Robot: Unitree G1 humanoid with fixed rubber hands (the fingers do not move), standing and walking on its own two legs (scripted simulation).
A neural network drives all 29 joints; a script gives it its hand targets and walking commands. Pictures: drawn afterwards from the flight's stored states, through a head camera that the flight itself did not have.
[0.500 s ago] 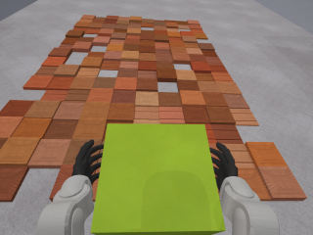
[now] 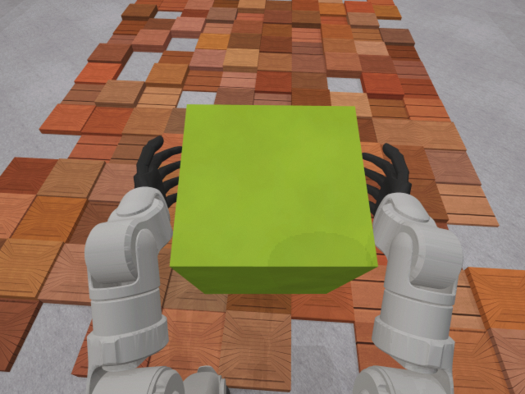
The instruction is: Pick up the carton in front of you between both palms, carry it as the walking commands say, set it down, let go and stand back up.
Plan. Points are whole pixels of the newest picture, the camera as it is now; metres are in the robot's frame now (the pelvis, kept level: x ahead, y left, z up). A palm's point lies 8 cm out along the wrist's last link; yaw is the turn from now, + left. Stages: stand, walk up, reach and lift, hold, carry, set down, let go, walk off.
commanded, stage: carry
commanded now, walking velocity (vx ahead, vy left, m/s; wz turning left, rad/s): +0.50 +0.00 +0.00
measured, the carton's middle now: (268, 214) +0.37 +0.01 +0.08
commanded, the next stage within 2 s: none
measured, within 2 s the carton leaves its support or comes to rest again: neither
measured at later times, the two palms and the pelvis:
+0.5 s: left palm (194, 66) +0.70 +0.17 +0.12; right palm (343, 63) +0.73 -0.13 +0.12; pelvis +0.36 -0.01 +0.03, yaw +1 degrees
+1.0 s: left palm out of the picture +1.07 +0.16 +0.17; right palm out of the picture +1.03 -0.15 +0.18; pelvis +0.70 +0.04 +0.06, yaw -1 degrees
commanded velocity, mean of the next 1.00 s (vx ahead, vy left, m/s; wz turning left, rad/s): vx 0.50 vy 0.00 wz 0.00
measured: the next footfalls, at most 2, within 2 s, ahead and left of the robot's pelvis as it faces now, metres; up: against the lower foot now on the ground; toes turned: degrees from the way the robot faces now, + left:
right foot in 0.36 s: +0.46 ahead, -0.08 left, +0.06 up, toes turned -3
left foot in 0.76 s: +0.70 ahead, +0.10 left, +0.06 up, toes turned +4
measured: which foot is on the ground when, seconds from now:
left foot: down 0.00-0.40, up 0.42-0.74, down 0.76-1.00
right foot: down 0.00-0.10, up 0.12-0.34, down 0.36-0.74, up 0.76-1.00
